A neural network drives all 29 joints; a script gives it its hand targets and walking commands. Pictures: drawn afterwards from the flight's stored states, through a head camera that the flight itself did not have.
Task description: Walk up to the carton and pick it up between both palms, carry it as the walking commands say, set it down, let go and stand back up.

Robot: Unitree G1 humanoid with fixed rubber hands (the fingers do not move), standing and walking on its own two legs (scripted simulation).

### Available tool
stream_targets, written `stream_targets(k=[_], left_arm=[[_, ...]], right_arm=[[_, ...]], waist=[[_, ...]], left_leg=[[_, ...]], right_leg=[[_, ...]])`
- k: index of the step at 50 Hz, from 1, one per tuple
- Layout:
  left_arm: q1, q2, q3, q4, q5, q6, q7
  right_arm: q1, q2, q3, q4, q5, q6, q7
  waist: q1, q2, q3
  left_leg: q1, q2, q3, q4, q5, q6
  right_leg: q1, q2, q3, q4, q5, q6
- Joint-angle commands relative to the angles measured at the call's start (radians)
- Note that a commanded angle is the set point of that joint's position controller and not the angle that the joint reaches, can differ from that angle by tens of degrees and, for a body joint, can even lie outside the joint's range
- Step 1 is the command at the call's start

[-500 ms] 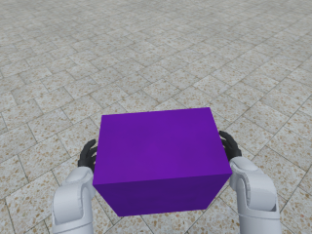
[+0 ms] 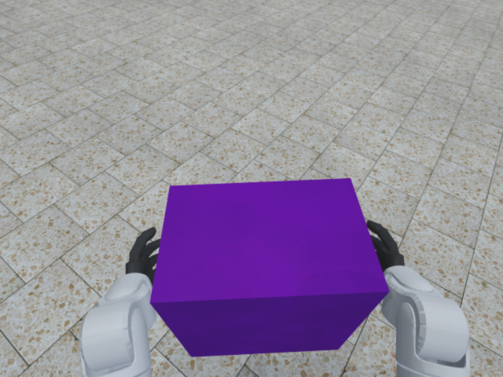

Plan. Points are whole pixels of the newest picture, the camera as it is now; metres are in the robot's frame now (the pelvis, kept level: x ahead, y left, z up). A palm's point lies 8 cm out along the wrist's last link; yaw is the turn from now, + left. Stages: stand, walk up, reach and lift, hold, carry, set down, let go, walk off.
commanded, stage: carry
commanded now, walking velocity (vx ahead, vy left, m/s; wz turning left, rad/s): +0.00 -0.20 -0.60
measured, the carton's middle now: (262, 276) +0.28 +0.01 +0.03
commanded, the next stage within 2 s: none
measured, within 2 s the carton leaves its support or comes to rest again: neither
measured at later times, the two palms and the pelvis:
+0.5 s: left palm (307, 293) +0.24 -0.05 +0.05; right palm out of the picture +0.16 -0.38 +0.07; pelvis -0.04 -0.16 -0.01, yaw -14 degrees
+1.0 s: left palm (500, 349) +0.17 -0.30 +0.05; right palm out of the picture +0.01 -0.59 +0.04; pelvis -0.12 -0.32 -0.02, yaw -31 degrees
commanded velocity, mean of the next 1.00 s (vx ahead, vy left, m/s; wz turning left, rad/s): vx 0.00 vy -0.20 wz -0.60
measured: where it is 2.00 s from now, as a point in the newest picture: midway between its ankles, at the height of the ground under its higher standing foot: outside the picture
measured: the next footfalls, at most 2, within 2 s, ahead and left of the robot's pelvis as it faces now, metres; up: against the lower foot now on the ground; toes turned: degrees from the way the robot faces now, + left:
right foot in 0.18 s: +0.05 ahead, -0.24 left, +0.00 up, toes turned -7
left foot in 0.54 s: +0.02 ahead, -0.08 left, +0.00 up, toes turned -14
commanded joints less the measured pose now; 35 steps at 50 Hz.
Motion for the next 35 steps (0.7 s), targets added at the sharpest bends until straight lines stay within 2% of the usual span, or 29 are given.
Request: stream_targets(k=[1, 2, 4, 6, 7, 8, 9, 10, 11, 12, 14, 16, 17, 18, 19, 20, 22, 23, 24, 25, 26, 27, 28, 29, 30, 31, 32, 33, 35], left_arm=[[-0.458, -0.733, -0.835, -0.081, -0.39, -0.008, -0.213], [-0.457, -0.718, -0.847, -0.108, -0.389, -0.004, -0.204], [-0.497, -0.724, -0.863, -0.146, -0.406, -0.01, -0.201], [-0.462, -0.721, -0.857, -0.122, -0.399, -0.008, -0.203], [-0.436, -0.735, -0.84, -0.101, -0.405, -0.007, -0.209], [-0.389, -0.738, -0.838, -0.089, -0.4, -0.01, -0.219], [-0.427, -0.722, -0.824, -0.122, -0.405, -0.014, -0.222], [-0.421, -0.725, -0.814, -0.114, -0.391, -0.015, -0.224], [-0.383, -0.727, -0.795, -0.052, -0.365, -0.016, -0.236], [-0.457, -0.739, -0.817, -0.081, -0.38, -0.022, -0.237], [-0.429, -0.776, -0.794, -0.057, -0.378, -0.038, -0.247], [-0.351, -0.777, -0.779, -0.022, -0.371, -0.039, -0.249], [-0.291, -0.777, -0.769, -0.009, -0.355, -0.04, -0.247], [-0.312, -0.762, -0.761, -0.003, -0.342, -0.037, -0.242], [-0.3, -0.759, -0.785, 0.001, -0.335, -0.036, -0.239], [-0.291, -0.761, -0.778, 0.008, -0.333, -0.04, -0.236], [-0.363, -0.752, -0.799, -0.062, -0.332, -0.045, -0.22], [-0.365, -0.737, -0.813, -0.085, -0.337, -0.045, -0.217], [-0.421, -0.747, -0.828, -0.113, -0.363, -0.04, -0.217], [-0.424, -0.748, -0.826, -0.103, -0.364, -0.037, -0.221], [-0.441, -0.772, -0.841, -0.128, -0.376, -0.037, -0.221], [-0.478, -0.743, -0.844, -0.16, -0.374, -0.043, -0.222], [-0.507, -0.731, -0.843, -0.16, -0.379, -0.046, -0.221], [-0.452, -0.738, -0.825, -0.086, -0.362, -0.043, -0.218], [-0.408, -0.735, -0.842, -0.077, -0.374, -0.046, -0.221], [-0.42, -0.77, -0.836, -0.063, -0.381, -0.046, -0.218], [-0.4, -0.757, -0.838, -0.074, -0.381, -0.046, -0.21], [-0.406, -0.757, -0.846, -0.084, -0.384, -0.042, -0.204], [-0.449, -0.754, -0.877, -0.108, -0.396, -0.032, -0.193]], right_arm=[[-0.418, 0.73, 0.718, -0.094, 0.332, -0.002, 0.2], [-0.337, 0.726, 0.694, -0.059, 0.321, 0.007, 0.204], [-0.384, 0.746, 0.705, -0.103, 0.339, -0.004, 0.207], [-0.309, 0.719, 0.697, -0.086, 0.315, -0.006, 0.202], [-0.32, 0.734, 0.705, -0.087, 0.318, -0.005, 0.198], [-0.36, 0.717, 0.734, -0.131, 0.321, -0.011, 0.194], [-0.326, 0.737, 0.742, -0.07, 0.309, -0.01, 0.193], [-0.379, 0.754, 0.771, -0.084, 0.324, -0.01, 0.196], [-0.427, 0.771, 0.782, -0.087, 0.343, -0.007, 0.2], [-0.462, 0.796, 0.778, -0.059, 0.35, -0.013, 0.208], [-0.496, 0.833, 0.799, -0.081, 0.356, -0.03, 0.197], [-0.463, 0.795, 0.796, -0.104, 0.36, -0.027, 0.186], [-0.45, 0.775, 0.797, -0.116, 0.362, -0.022, 0.189], [-0.467, 0.774, 0.794, -0.101, 0.369, -0.019, 0.189], [-0.458, 0.76, 0.781, -0.107, 0.365, -0.019, 0.193], [-0.47, 0.766, 0.784, -0.102, 0.38, -0.018, 0.197], [-0.433, 0.764, 0.77, -0.091, 0.384, -0.023, 0.208], [-0.419, 0.775, 0.771, -0.085, 0.391, -0.02, 0.216], [-0.394, 0.797, 0.771, -0.058, 0.388, -0.02, 0.211], [-0.353, 0.799, 0.752, -0.021, 0.372, -0.023, 0.214], [-0.373, 0.793, 0.737, -0.055, 0.372, -0.035, 0.216], [-0.375, 0.801, 0.764, -0.104, 0.379, -0.047, 0.209], [-0.451, 0.82, 0.794, -0.148, 0.398, -0.048, 0.206], [-0.417, 0.799, 0.788, -0.114, 0.38, -0.03, 0.214], [-0.37, 0.782, 0.771, -0.098, 0.365, -0.027, 0.217], [-0.427, 0.765, 0.758, -0.115, 0.362, -0.032, 0.216], [-0.397, 0.742, 0.758, -0.111, 0.369, -0.032, 0.218], [-0.404, 0.747, 0.753, -0.109, 0.367, -0.03, 0.213], [-0.371, 0.717, 0.706, -0.107, 0.354, -0.024, 0.209]], waist=[[-0.005, 0.318, -0.286], [-0.011, 0.388, -0.279], [-0.02, 0.436, -0.291], [-0.016, 0.384, -0.323], [0.004, 0.25, -0.354], [0.021, 0.038, -0.322], [0.014, -0.257, -0.307], [0.009, -0.274, -0.247], [0.005, -0.279, -0.224], [0.008, -0.171, -0.183], [0.003, -0.147, -0.21], [0.002, -0.156, -0.254], [0.002, -0.197, -0.245], [0.009, -0.17, -0.247], [0.008, -0.161, -0.231], [0.01, -0.187, -0.257], [0.002, -0.149, -0.302], [0.003, -0.172, -0.324], [-0.012, -0.166, -0.338], [-0.028, -0.04, -0.36], [-0.025, 0.385, -0.398], [-0.018, 0.39, -0.313], [-0.018, 0.235, -0.284], [-0.011, 0.082, -0.259], [-0.01, 0.035, -0.25], [-0.006, 0.096, -0.24], [-0.006, 0.163, -0.218], [-0.009, 0.207, -0.205], [-0.02, 0.315, -0.216]], left_leg=[[0.338, 0.289, 0.048, -0.075, 0.72, 0.1], [0.349, 0.25, 0.085, -0.062, 0.718, 0.076], [0.348, 0.246, 0.11, -0.04, 0.648, 0.029], [0.339, 0.209, 0.152, 0.073, 0.584, -0.015], [0.211, 0.165, 0.151, 0.184, 0.39, -0.029], [-0.02, 0.115, 0.147, 0.303, 0.047, -0.046], [-0.271, -0.016, 0.162, 0.476, -0.479, -0.081], [-0.258, -0.049, 0.086, 0.617, -0.511, -0.084], [-0.216, -0.025, 0.035, 0.649, -0.446, -0.061], [-0.185, -0.005, 0.015, 0.682, -0.406, -0.06], [-0.223, 0.006, 0.038, 0.662, -0.264, -0.048], [-0.235, -0.039, 0.05, 0.579, -0.221, -0.035], [-0.194, -0.059, 0.059, 0.521, -0.238, -0.03], [-0.164, -0.103, 0.075, 0.46, -0.24, -0.025], [-0.166, -0.106, 0.048, 0.408, -0.237, -0.028], [-0.116, -0.115, 0.054, 0.357, -0.234, -0.025], [0.069, -0.157, 0.067, 0.151, -0.202, 0.003], [0.184, -0.189, 0.121, 0.005, -0.154, -0.006], [0.331, -0.189, 0.14, -0.178, -0.05, 0.007], [0.521, -0.035, -0.001, -0.323, 0.001, 0.043], [0.509, 0.351, -0.359, -0.306, -0.008, 0.162], [0.396, 0.503, -0.404, -0.325, 0.222, 0.274], [0.312, 0.472, -0.311, -0.325, 0.231, 0.285], [0.29, 0.375, -0.188, -0.277, 0.262, 0.221], [0.328, 0.31, -0.131, -0.217, 0.313, 0.159], [0.353, 0.275, -0.07, -0.18, 0.477, 0.131], [0.41, 0.233, -0.005, -0.147, 0.548, 0.103], [0.425, 0.224, 0.031, -0.132, 0.665, 0.096], [0.461, 0.221, 0.077, -0.11, 0.749, 0.068]], right_leg=[[-0.027, -0.101, -0.057, -0.162, -0.01, 0.05], [-0.014, -0.065, -0.102, -0.208, -0.015, 0.058], [0.056, -0.061, -0.127, -0.369, 0.041, 0.057], [0.174, -0.013, -0.175, -0.547, 0.173, 0.048], [0.321, -0.062, -0.064, -0.569, 0.232, 0.02], [0.448, -0.136, 0.074, -0.565, 0.453, -0.019], [0.543, -0.29, 0.334, -0.543, 0.842, -0.097], [0.406, -0.299, 0.395, -0.549, 0.921, -0.128], [0.314, -0.277, 0.38, -0.584, 0.725, -0.153], [0.234, -0.218, 0.306, -0.591, 0.523, -0.128], [0.304, -0.177, 0.191, -0.549, 0.416, -0.115], [0.371, -0.17, 0.24, -0.54, 0.538, -0.142], [0.341, -0.156, 0.274, -0.553, 0.51, -0.155], [0.336, -0.186, 0.366, -0.615, 0.504, -0.173], [0.34, -0.211, 0.42, -0.658, 0.422, -0.206], [0.338, -0.204, 0.427, -0.676, 0.378, -0.222], [0.271, -0.175, 0.41, -0.713, 0.51, -0.16], [0.235, -0.14, 0.359, -0.714, 0.553, -0.12], [0.178, -0.1, 0.305, -0.705, 0.554, -0.036], [0.043, -0.021, 0.18, -0.611, 0.302, 0.048], [-0.044, 0.051, 0.056, -0.186, 0.025, 0.045], [-0.161, -0.03, 0.052, 0.093, -0.036, 0.04], [-0.146, -0.107, 0.111, 0.215, -0.024, 0.032], [-0.147, -0.081, 0.057, 0.25, 0.078, 0.04], [-0.159, -0.089, 0.05, 0.168, 0.107, 0.042], [-0.18, -0.087, 0.011, 0.157, 0.108, 0.056], [-0.221, -0.078, 0.001, 0.113, 0.108, 0.069], [-0.222, -0.06, -0.03, 0.096, 0.107, 0.075], [-0.214, -0.049, -0.087, 0.017, 0.078, 0.084]])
